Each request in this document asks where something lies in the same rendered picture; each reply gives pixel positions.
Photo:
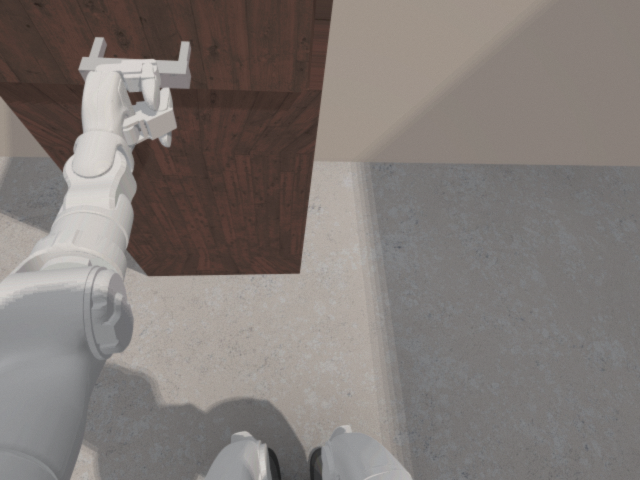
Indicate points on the drawer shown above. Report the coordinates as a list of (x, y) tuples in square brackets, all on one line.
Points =
[(253, 45)]

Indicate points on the left robot forearm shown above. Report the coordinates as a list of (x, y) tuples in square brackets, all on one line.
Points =
[(94, 223)]

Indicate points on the robot right thigh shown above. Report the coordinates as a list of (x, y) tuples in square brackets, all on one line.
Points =
[(357, 456)]

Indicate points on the robot left hand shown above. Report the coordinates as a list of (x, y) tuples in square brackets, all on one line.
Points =
[(106, 105)]

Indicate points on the cabinet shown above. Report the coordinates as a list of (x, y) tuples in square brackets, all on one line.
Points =
[(230, 195)]

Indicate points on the right robot shin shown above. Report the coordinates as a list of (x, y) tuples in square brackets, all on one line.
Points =
[(338, 431)]

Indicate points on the left robot upper arm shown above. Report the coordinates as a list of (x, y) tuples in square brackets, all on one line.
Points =
[(57, 329)]

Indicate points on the handle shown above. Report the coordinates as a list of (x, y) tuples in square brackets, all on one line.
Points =
[(173, 74)]

